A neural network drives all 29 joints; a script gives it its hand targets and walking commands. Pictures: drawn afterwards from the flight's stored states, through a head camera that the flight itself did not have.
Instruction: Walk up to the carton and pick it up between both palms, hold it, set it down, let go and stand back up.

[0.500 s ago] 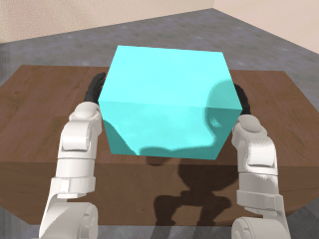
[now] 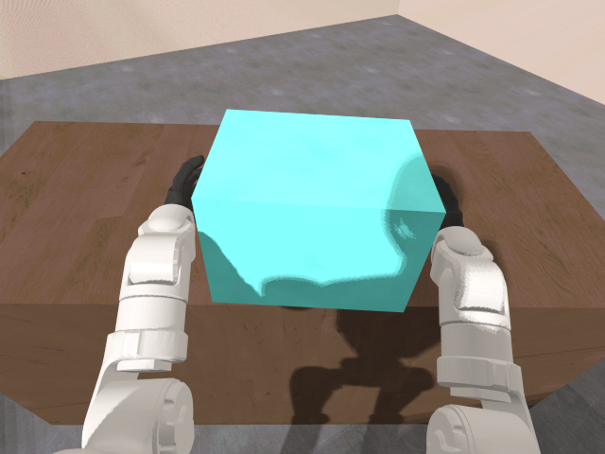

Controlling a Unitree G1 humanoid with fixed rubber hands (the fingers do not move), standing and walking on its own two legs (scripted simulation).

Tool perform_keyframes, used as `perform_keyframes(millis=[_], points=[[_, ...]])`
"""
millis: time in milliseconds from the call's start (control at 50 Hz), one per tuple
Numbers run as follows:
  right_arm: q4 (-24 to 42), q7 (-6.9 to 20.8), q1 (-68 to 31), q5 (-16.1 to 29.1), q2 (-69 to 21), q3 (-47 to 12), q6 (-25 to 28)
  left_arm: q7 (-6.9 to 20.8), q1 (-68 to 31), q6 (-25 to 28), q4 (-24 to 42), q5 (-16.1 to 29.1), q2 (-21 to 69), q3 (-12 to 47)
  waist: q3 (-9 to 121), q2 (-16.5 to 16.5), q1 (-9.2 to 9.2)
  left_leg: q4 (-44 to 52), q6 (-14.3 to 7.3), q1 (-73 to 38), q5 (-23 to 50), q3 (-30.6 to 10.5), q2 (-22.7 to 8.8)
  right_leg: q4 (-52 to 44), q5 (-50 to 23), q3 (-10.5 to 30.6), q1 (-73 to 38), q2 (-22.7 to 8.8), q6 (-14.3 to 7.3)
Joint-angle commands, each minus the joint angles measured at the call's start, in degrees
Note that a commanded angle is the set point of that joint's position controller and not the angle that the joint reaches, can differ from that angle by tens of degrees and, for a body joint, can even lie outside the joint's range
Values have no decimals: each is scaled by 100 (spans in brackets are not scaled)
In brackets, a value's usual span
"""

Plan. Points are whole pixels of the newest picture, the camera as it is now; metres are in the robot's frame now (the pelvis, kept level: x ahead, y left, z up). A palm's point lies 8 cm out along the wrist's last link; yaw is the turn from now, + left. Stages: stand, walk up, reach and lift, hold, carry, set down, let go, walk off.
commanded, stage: set down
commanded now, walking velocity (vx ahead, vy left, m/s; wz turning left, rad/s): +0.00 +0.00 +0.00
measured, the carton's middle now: (313, 208) +0.40 +0.00 +0.14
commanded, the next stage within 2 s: none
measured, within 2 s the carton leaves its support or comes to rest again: neither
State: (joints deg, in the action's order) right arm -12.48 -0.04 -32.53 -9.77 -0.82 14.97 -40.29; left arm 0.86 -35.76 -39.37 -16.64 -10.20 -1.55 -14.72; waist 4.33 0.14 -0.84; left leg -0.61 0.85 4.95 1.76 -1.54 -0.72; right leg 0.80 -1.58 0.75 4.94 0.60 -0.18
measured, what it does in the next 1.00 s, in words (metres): stands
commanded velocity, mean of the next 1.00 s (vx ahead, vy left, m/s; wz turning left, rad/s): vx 0.00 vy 0.00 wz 0.00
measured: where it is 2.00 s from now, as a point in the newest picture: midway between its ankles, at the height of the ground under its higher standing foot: outside the picture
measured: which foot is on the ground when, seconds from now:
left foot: down 0.00-1.00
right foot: down 0.00-1.00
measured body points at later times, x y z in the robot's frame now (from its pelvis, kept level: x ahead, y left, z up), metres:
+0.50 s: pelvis +0.03 +0.01 +0.00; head +0.04 +0.02 +0.45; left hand +0.42 +0.18 +0.12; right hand +0.40 -0.16 +0.11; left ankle +0.02 +0.13 -0.76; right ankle +0.02 -0.11 -0.76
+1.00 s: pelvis +0.02 +0.01 +0.00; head +0.05 +0.01 +0.45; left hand +0.42 +0.18 +0.09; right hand +0.40 -0.17 +0.08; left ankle +0.02 +0.13 -0.76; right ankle +0.02 -0.11 -0.76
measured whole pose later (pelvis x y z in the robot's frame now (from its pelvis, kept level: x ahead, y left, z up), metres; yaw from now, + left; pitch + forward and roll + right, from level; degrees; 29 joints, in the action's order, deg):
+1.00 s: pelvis +0.02 +0.01 +0.00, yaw +0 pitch +7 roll +0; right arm -17.1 -0.4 -27.4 -14.3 -5.1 17.6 -25.9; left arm 3.3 -33.1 -23.0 -26.2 -13.0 -0.6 -17.3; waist 4.7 0.3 -1.0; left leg 5.0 0.2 5.5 3.5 -1.5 0.0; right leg -5.0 -3.3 0.8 5.3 -0.2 0.4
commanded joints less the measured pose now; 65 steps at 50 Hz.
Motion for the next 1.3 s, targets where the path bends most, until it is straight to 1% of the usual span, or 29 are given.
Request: perform_keyframes(millis=[0, 80, 140, 220, 280, 340, 400, 460, 580, 660, 720, 800, 860, 940, 1020, 1060, 1160, 1220, 1280], points=[[1449, 823, -4263, 989, -2561, -2251, 730, 990, -3924, 791, 1458, 932, 2642, 2158, 3181, -60, 16, -204, -97, -855, 369, 136, 307, 293, -766, -103, -924, 133, 231], [1809, 810, -4357, 1092, -2811, -2634, 909, 1006, -3876, 957, 1584, 1007, 2892, 2390, 3759, -7, 86, -238, -90, -1030, 879, 121, 321, 387, -1319, -91, -1109, 134, 279], [1848, 818, -4274, 1119, -2920, -2804, 948, 1010, -3729, 981, 1546, 1007, 3005, 2479, 3799, 29, 135, -236, -61, -1101, 1104, 122, 318, 407, -1509, -86, -1171, 128, 286], [1645, 854, -3936, 971, -2897, -2712, 912, 1032, -3430, 932, 1351, 885, 3037, 2407, 3430, 58, 116, -171, -21, -1183, 1220, 110, 320, 319, -1538, -85, -1166, 147, 261], [1388, 885, -3623, 822, -2819, -2491, 871, 1058, -3243, 901, 1180, 776, 2981, 2292, 3040, -38, 60, -139, 29, -1284, 1368, 110, 319, 201, -1525, -98, -1069, 166, 232], [1275, 889, -3355, 673, -2715, -2275, 884, 1075, -3058, 915, 1091, 679, 2921, 2179, 2819, -107, 3, -127, 57, -1407, 1636, 99, 319, 98, -1643, -101, -1015, 185, 215], [1273, 882, -3181, 580, -2683, -2178, 949, 1086, -2927, 995, 1095, 643, 2915, 2141, 2807, -142, -36, -148, 86, -1584, 2012, 65, 307, 15, -1799, -99, -1013, 203, 201], [1356, 866, -3092, 562, -2758, -2213, 1070, 1082, -2889, 1133, 1204, 651, 2983, 2207, 2985, -205, -45, -199, 111, -1757, 2483, 40, 293, -9, -2061, -80, -1032, 209, 186], [1693, 802, -3119, 636, -2915, -2549, 1418, 1022, -2898, 1497, 1467, 768, 3123, 2476, 3552, -194, -25, -325, 136, -1940, 3151, -24, 262, 41, -2461, -43, -1152, 206, 162], [1772, 746, -3175, 691, -2945, -2714, 1607, 958, -2926, 1694, 1519, 796, 3102, 2572, 3797, -147, 9, -347, 129, -1868, 3055, -21, 254, 77, -2409, -32, -1181, 188, 152], [1639, 716, -3201, 657, -2920, -2720, 1695, 938, -2875, 1778, 1291, 742, 3053, 2505, 3661, -130, 37, -286, 125, -1652, 2643, 11, 268, 61, -2141, -48, -1180, 162, 143], [1147, 727, -3112, 486, -2851, -2458, 1738, 971, -2777, 1843, 766, 549, 2876, 2198, 3200, -36, 36, -124, 71, -1310, 1787, 67, 284, -26, -1530, -82, -1063, 141, 141], [731, 752, -3059, 314, -2857, -2190, 1773, 1040, -2782, 1905, 335, 405, 2794, 1967, 2853, -37, 3, 23, 22, -1026, 1191, 108, 306, -89, -1189, -102, -997, 124, 143], [421, 791, -3056, 119, -2946, -1935, 1902, 1150, -2836, 2080, -41, 227, 2784, 1723, 2745, -42, -23, 147, -58, -826, 821, 142, 318, -127, -1037, -108, -968, 103, 153], [448, 788, -3174, 79, -3133, -1963, 2144, 1233, -3014, 2367, -78, 222, 2859, 1704, 3101, -15, -43, 161, -111, -792, 990, 127, 330, -84, -1335, -102, -1055, 94, 175], [567, 761, -3226, 118, -3228, -2083, 2299, 1247, -3058, 2524, -56, 245, 2916, 1773, 3383, -55, -15, 143, -128, -816, 1235, 127, 340, -46, -1621, -92, -1122, 89, 189], [798, 663, -3236, 289, -3319, -2475, 2683, 1196, -2902, 2902, -49, 365, 2941, 1967, 3933, -9, 56, 62, -144, -871, 1770, 90, 356, 92, -2166, -67, -1288, 73, 222], [717, 622, -3078, 332, -3301, -2583, 2847, 1144, -2739, 3062, -127, 383, 2925, 2051, 3983, -15, 88, 28, -129, -890, 1941, 80, 359, 126, -2284, -55, -1290, 72, 215], [483, 612, -2862, 307, -3267, -2535, 2947, 1101, -2582, 3149, -279, 359, 2907, 2068, 3812, -41, 68, -8, -83, -899, 2042, 62, 352, 96, -2240, -51, -1169, 80, 181]])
